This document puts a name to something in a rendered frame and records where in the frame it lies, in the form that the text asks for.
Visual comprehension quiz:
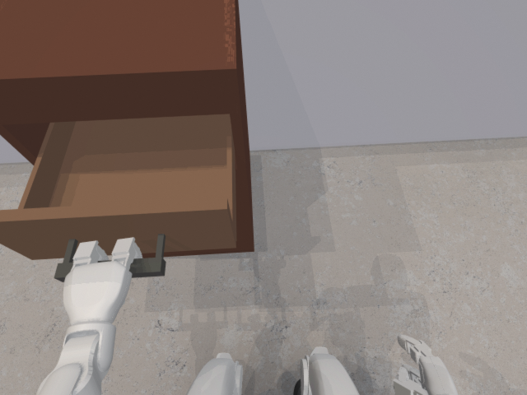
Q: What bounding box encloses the cabinet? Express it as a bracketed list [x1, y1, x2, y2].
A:
[0, 0, 254, 258]

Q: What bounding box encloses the right robot thigh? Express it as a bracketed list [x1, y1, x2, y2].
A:
[301, 353, 360, 395]

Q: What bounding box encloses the left robot shin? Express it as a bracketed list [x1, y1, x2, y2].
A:
[216, 353, 232, 360]

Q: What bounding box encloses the left robot forearm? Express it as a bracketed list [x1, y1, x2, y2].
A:
[36, 321, 116, 395]

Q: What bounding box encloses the robot right hand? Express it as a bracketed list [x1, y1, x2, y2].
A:
[393, 334, 458, 395]

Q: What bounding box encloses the drawer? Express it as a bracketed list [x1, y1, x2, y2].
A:
[0, 114, 236, 260]

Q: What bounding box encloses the robot left hand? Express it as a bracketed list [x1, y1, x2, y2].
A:
[63, 237, 142, 326]

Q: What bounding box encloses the handle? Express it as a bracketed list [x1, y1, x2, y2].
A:
[54, 234, 166, 282]

